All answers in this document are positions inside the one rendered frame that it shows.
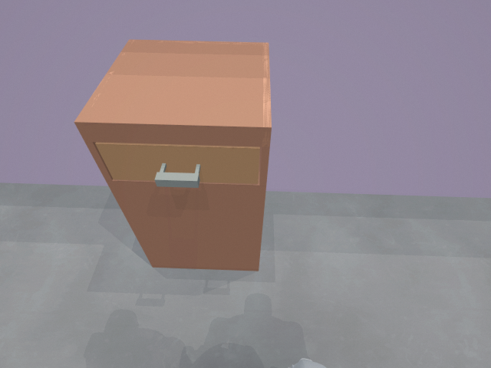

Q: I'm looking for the drawer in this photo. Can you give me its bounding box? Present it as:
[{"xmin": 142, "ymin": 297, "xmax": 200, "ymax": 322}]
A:
[{"xmin": 95, "ymin": 143, "xmax": 260, "ymax": 184}]

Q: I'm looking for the cabinet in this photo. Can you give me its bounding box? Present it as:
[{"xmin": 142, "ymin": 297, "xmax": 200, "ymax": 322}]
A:
[{"xmin": 74, "ymin": 39, "xmax": 272, "ymax": 271}]

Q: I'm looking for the handle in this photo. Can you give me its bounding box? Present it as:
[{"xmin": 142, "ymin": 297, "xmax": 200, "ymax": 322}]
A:
[{"xmin": 155, "ymin": 163, "xmax": 200, "ymax": 188}]

